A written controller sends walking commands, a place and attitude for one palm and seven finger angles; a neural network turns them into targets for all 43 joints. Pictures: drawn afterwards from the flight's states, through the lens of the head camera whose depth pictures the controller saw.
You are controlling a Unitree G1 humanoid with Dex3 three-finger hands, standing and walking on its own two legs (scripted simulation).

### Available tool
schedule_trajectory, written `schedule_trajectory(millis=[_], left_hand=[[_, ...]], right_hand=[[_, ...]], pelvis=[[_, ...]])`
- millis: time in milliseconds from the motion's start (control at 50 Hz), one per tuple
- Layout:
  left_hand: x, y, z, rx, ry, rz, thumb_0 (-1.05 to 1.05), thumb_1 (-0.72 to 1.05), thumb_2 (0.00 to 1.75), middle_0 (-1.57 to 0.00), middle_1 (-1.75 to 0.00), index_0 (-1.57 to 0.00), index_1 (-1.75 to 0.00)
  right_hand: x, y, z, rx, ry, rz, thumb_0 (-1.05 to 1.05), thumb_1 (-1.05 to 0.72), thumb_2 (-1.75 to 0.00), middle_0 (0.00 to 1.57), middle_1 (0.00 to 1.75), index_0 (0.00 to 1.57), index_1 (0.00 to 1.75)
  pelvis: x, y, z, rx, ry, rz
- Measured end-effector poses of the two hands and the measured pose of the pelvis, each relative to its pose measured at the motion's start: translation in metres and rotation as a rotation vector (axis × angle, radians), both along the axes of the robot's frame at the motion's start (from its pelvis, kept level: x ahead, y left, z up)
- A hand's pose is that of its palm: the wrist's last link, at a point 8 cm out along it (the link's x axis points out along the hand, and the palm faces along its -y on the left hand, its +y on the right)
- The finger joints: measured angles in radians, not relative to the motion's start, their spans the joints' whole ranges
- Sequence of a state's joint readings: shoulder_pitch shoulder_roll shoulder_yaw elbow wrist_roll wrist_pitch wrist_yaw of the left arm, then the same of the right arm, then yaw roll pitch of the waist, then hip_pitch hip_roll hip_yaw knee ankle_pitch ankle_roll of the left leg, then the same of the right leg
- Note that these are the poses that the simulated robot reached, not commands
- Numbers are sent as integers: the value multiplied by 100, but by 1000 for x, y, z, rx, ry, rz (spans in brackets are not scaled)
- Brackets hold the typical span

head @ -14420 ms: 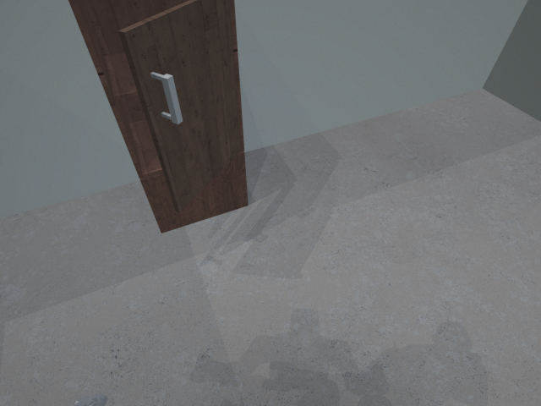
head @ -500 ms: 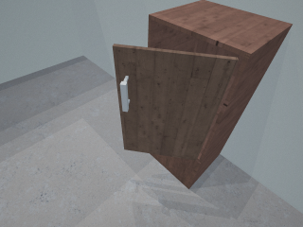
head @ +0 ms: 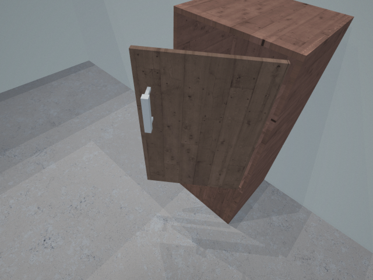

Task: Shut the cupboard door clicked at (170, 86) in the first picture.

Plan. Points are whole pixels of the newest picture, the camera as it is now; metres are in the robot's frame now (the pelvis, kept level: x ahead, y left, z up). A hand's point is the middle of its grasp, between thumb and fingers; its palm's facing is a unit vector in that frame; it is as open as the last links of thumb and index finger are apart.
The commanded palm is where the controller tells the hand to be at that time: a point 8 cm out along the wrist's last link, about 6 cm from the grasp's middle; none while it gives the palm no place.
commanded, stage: shuffle to correct the standing spot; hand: left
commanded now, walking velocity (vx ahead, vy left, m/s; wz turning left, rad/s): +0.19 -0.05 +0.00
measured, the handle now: (148, 110) +0.55 +0.15 +0.04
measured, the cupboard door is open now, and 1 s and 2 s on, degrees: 37 37 37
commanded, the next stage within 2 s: come to a stop and stand still in 0.30 s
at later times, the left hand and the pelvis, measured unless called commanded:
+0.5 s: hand out of the picture +0.06 +0.14 -0.17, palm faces +0.02 -0.99 -0.16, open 7.3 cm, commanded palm none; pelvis +0.07 -0.01 +0.01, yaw -2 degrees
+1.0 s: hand out of the picture +0.10 +0.16 -0.16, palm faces +0.01 -0.96 -0.28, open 7.4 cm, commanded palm none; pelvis +0.06 -0.03 -0.01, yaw -1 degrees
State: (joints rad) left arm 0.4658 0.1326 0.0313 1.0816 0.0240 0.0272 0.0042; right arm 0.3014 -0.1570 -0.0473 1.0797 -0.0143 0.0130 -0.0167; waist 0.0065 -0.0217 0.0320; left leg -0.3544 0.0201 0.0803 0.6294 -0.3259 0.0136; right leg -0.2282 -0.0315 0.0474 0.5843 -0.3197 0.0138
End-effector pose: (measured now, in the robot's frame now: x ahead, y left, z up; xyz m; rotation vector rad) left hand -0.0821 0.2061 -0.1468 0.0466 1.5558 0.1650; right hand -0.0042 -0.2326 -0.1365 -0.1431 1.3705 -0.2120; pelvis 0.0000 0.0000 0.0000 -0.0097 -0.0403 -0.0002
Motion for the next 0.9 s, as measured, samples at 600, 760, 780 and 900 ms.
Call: schedule_trajectory(millis=[600,760,780,900], left_hand=[[148,-15,-6,-18,-111,-53,1,91,90,-20,-30,-19,-30],[169,-5,1,26,-134,-81,1,91,90,-20,-30,-20,-30],[171,-2,3,42,-143,-85,1,92,90,-20,-30,-20,-30],[172,4,12,139,-232,-120,1,92,90,-20,-30,-19,-30]], right_hand=[[114,-2,7,-25,-73,-7,0,-94,-90,20,30,20,30],[141,-2,8,-19,-119,-2,0,-93,-90,20,30,20,30],[141,-4,7,-13,-125,-2,0,-93,-90,20,30,20,30],[131,-23,-8,33,-154,4,0,-92,-90,20,30,20,30]], pelvis=[[92,-4,3,-9,7,-42],[82,-8,6,9,24,-56],[79,-10,6,10,25,-56],[61,-27,-3,-2,18,-46]])
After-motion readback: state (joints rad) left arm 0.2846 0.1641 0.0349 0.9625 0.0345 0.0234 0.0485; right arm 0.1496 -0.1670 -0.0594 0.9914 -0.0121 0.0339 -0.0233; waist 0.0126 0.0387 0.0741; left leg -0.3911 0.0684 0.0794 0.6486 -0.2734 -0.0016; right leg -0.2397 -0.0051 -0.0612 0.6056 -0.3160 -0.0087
